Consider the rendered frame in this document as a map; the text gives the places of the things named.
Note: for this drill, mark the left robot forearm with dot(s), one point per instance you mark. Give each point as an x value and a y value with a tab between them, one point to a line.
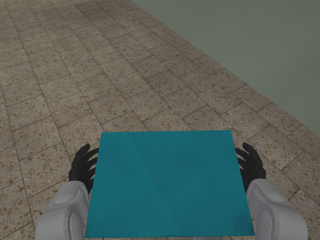
65	214

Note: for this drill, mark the left robot hand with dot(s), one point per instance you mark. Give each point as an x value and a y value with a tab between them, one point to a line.
80	167

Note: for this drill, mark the carton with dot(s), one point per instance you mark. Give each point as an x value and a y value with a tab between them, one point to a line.
151	184

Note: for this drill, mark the right robot hand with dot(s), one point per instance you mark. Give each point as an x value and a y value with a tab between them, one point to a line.
253	165

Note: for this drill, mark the right robot forearm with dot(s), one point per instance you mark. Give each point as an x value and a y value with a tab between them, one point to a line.
272	212

